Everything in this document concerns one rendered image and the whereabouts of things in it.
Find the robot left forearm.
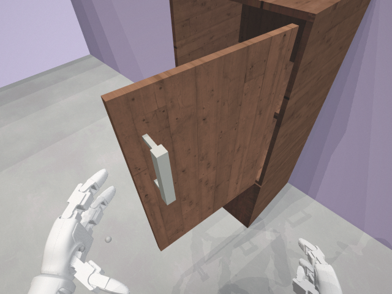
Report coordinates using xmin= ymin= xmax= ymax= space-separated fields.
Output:
xmin=28 ymin=274 xmax=76 ymax=294

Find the robot right hand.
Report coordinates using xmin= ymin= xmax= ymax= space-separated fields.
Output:
xmin=293 ymin=238 xmax=342 ymax=294

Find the handle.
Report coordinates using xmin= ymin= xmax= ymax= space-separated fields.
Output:
xmin=142 ymin=134 xmax=176 ymax=205

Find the cupboard door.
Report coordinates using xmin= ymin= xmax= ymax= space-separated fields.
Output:
xmin=101 ymin=23 xmax=299 ymax=251

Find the robot left hand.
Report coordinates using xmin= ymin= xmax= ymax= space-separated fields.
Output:
xmin=40 ymin=169 xmax=130 ymax=294

